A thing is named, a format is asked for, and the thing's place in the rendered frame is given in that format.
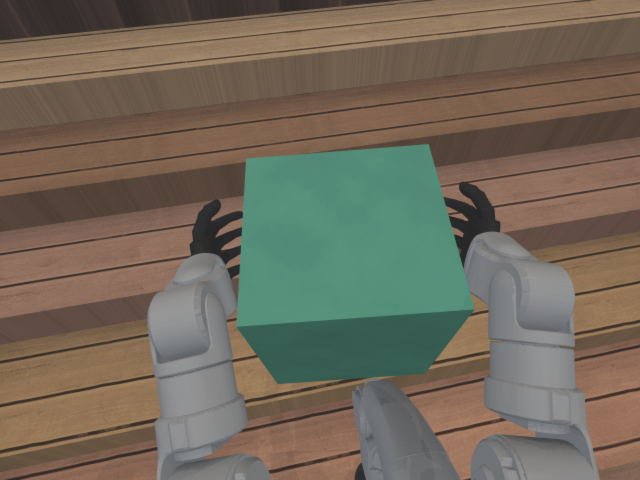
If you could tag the left robot upper arm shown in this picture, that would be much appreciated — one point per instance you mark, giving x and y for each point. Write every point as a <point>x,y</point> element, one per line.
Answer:
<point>241,466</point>

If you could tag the carton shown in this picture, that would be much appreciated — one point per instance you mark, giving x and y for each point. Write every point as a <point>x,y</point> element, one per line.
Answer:
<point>349,267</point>

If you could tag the robot left forearm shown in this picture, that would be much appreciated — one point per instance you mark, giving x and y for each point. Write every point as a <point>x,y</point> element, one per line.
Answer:
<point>200,406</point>

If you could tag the right robot hand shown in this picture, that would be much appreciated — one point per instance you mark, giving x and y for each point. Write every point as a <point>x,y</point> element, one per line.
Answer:
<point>480,220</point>

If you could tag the robot right shin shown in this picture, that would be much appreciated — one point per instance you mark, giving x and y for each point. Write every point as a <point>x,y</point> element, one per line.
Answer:
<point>369,456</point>

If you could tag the left robot hand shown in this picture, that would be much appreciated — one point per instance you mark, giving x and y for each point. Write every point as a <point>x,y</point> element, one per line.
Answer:
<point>204,235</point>

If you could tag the robot right thigh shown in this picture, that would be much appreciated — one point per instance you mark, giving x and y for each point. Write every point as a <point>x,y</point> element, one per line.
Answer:
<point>408,448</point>

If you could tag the robot right forearm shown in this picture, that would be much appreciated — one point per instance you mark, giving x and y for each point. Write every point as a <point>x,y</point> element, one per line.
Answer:
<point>530,309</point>

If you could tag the right robot upper arm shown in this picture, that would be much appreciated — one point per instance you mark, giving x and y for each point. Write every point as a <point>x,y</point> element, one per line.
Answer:
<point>509,457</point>

